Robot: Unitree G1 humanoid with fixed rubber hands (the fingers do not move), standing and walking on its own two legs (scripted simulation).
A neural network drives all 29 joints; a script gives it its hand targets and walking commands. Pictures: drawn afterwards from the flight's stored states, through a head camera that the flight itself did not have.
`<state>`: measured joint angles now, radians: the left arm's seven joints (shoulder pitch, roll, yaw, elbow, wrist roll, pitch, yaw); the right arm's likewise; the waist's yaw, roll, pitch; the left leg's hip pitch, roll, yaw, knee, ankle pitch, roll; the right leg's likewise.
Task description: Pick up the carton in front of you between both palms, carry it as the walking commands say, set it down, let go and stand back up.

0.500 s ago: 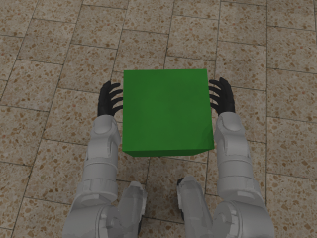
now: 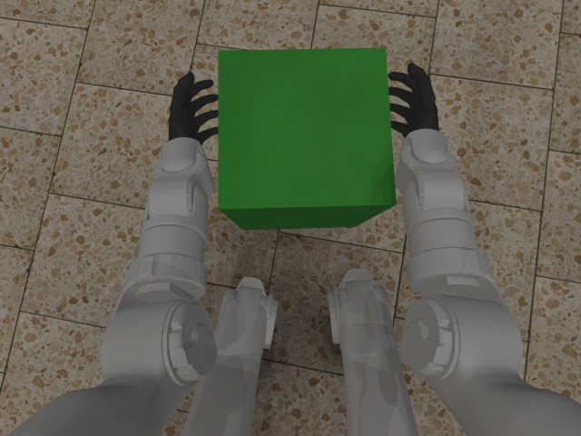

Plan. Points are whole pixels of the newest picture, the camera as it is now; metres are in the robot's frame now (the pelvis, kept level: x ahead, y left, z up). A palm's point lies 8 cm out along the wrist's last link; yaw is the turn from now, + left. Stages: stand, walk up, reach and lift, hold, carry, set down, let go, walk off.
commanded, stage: set down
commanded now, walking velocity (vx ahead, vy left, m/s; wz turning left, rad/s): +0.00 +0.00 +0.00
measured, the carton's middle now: (300, 156) +0.48 -0.02 -0.19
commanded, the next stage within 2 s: none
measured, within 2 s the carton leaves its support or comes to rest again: rests again in 0.90 s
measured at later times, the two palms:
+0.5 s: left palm (224, 149) +0.52 +0.11 -0.24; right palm (398, 143) +0.51 -0.19 -0.25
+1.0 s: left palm (222, 152) +0.52 +0.12 -0.27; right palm (391, 140) +0.52 -0.18 -0.26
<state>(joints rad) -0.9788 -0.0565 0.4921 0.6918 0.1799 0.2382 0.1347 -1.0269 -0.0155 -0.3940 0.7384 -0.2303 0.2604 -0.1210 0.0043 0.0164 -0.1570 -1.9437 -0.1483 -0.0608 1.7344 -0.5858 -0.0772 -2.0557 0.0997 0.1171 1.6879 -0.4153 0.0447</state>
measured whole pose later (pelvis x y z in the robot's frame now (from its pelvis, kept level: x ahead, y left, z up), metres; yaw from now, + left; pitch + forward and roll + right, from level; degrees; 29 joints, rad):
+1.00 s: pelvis -0.01 +0.01 -0.12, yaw +3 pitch +41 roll +1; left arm -1.31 0.11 0.35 0.92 0.03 0.18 0.17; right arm -1.37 -0.24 -0.37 1.00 -0.13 0.19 0.01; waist -0.06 0.06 0.20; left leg -2.24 -0.21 -0.04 2.17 -0.64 -0.08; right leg -2.31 0.04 0.08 2.11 -0.50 0.06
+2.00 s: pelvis -0.01 +0.00 -0.13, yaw +2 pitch +37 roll +1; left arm -1.31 0.30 0.10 0.91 -0.19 0.09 0.14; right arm -1.36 -0.46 -0.17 1.03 0.18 0.05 -0.01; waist -0.03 0.03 0.36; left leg -2.20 -0.10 -0.02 2.22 -0.65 -0.05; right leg -2.29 0.00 0.03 2.16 -0.51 0.01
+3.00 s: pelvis +0.02 -0.01 +0.12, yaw +2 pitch +45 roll +2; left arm -1.05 0.17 0.26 0.77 -0.03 0.17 0.10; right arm -1.11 -0.33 -0.33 0.90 -0.03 0.14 0.06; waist -0.02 0.02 -0.06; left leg -1.62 -0.07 -0.05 1.25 -0.41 -0.04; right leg -1.69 0.02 0.04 1.22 -0.32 0.00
